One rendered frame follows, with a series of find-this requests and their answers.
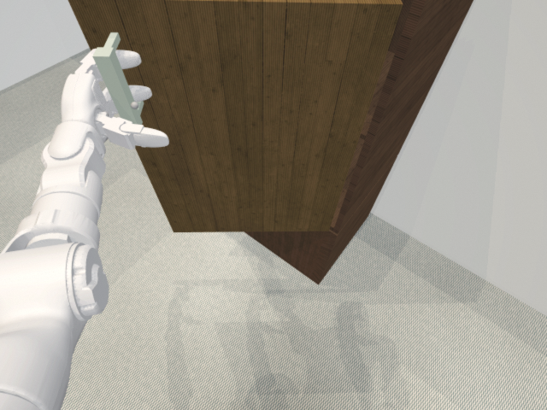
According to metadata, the handle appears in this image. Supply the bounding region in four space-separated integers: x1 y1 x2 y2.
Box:
93 32 144 125

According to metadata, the robot left upper arm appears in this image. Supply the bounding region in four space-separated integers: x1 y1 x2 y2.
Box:
0 242 109 410

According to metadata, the cupboard door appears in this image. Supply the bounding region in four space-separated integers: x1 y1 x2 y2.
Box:
68 0 403 232

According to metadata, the left robot forearm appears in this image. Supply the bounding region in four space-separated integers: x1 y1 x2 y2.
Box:
0 121 106 255

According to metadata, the left robot hand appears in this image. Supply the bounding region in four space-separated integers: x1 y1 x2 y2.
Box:
61 49 169 149

